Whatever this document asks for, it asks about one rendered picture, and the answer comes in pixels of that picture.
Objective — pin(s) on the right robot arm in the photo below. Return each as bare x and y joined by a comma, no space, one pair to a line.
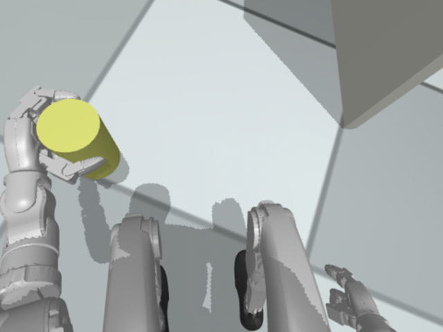
371,322

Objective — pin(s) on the right robot foot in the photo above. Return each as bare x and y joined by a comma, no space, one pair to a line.
249,321

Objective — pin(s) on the left robot hand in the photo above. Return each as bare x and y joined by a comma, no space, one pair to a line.
24,150

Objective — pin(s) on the left robot arm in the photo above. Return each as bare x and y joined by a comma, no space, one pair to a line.
30,282

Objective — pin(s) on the can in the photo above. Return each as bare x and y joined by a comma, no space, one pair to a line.
72,129

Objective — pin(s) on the right robot hand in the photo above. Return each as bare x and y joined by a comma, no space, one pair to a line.
345,308

